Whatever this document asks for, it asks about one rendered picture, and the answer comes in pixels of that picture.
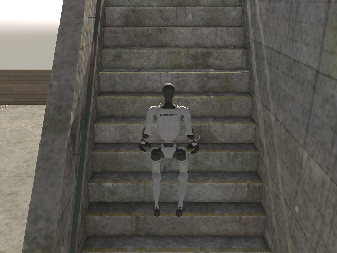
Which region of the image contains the right robot forearm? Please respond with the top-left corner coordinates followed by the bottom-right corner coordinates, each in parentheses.
top-left (188, 128), bottom-right (197, 146)

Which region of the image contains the robot left upper arm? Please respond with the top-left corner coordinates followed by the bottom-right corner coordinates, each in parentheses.
top-left (144, 106), bottom-right (158, 135)

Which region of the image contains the left robot thigh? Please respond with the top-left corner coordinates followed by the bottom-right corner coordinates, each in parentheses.
top-left (151, 147), bottom-right (161, 182)

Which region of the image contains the robot right upper arm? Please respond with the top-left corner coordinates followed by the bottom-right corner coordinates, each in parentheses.
top-left (180, 106), bottom-right (193, 135)

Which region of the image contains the left robot forearm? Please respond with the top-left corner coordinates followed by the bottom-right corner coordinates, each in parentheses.
top-left (140, 127), bottom-right (149, 144)

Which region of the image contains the right robot hand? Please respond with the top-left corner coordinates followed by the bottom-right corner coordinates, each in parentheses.
top-left (187, 143), bottom-right (199, 154)

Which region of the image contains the left robot hand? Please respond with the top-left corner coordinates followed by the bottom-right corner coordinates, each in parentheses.
top-left (138, 142), bottom-right (151, 152)

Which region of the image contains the robot right foot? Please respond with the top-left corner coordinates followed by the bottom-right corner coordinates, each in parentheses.
top-left (175, 204), bottom-right (186, 217)

